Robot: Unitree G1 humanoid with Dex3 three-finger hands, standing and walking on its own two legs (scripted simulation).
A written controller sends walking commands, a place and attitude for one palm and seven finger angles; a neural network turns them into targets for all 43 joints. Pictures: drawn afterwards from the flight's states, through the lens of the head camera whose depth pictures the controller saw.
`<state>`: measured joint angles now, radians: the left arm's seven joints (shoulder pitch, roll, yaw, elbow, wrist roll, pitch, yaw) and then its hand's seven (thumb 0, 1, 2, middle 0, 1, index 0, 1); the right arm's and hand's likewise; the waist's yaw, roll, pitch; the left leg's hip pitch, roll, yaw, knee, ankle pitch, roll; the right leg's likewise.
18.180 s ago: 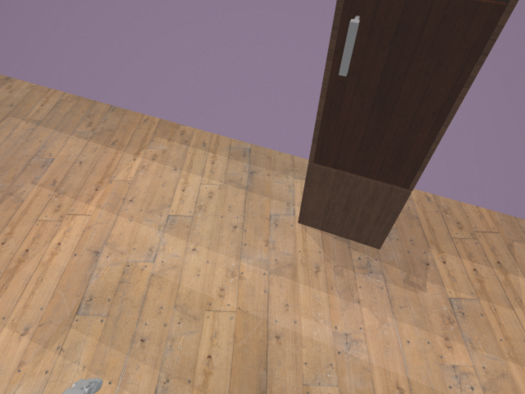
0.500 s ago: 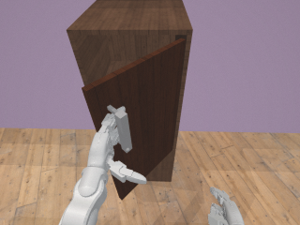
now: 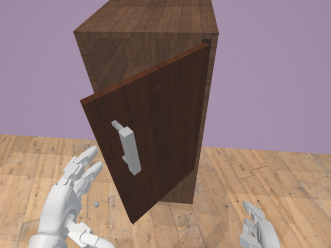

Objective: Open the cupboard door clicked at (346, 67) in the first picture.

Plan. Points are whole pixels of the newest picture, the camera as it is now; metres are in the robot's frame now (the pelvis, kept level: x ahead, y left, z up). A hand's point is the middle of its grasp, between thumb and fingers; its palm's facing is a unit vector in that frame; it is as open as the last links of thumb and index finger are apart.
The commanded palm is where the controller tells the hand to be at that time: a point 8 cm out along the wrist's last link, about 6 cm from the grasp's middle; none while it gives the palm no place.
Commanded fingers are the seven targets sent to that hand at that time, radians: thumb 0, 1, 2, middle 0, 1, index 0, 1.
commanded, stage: slide the hand sideways off the handle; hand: left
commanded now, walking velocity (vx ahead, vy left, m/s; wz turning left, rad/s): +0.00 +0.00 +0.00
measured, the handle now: (126, 148) +0.30 +0.12 +0.12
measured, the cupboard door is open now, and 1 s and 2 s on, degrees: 49 49 49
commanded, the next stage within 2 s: draw the hand back to the body in 0.08 s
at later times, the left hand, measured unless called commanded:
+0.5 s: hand (70, 204) +0.16 +0.19 +0.13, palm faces +0.01 -1.00 -0.07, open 16.3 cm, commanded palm +0.13 +0.25 +0.14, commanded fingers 0.00 -0.50 0.30 -0.15 -0.30 -0.15 -0.30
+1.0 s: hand (37, 190) +0.18 +0.25 +0.15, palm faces +0.32 -0.89 -0.34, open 13.7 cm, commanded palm +0.13 +0.30 +0.17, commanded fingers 0.00 0.27 0.63 -0.18 -0.30 -0.18 -0.30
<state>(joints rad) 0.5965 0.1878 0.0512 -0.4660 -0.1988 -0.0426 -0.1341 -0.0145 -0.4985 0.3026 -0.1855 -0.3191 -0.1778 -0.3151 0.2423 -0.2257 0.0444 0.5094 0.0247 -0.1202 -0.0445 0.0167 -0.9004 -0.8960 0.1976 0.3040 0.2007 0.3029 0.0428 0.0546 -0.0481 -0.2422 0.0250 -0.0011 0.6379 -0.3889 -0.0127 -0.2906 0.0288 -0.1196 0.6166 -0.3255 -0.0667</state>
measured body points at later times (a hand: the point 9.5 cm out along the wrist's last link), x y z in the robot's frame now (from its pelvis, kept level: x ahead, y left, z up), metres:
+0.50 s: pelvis -0.02 +0.03 +0.00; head -0.04 +0.02 +0.45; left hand +0.16 +0.24 +0.14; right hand +0.17 -0.18 -0.06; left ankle -0.03 +0.13 -0.72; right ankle +0.01 -0.07 -0.72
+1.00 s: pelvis -0.01 +0.04 +0.02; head -0.03 +0.03 +0.46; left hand +0.15 +0.30 +0.17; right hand +0.18 -0.17 -0.06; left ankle -0.03 +0.13 -0.72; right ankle +0.01 -0.07 -0.72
